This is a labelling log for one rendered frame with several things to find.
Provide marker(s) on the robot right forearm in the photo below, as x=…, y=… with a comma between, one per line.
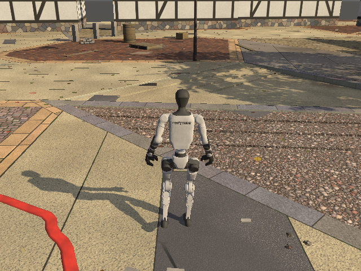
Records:
x=207, y=149

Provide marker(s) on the robot right upper arm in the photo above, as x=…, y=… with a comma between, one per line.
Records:
x=202, y=128

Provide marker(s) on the robot right thigh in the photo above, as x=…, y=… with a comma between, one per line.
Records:
x=193, y=167

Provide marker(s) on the robot left forearm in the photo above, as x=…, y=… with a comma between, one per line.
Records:
x=152, y=148

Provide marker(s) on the robot right hand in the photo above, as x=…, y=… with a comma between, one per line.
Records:
x=211, y=159

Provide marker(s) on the robot left hand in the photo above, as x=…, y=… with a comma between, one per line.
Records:
x=148, y=158

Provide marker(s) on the robot left upper arm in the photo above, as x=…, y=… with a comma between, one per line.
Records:
x=160, y=127

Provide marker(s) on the robot head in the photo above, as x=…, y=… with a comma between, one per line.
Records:
x=182, y=97

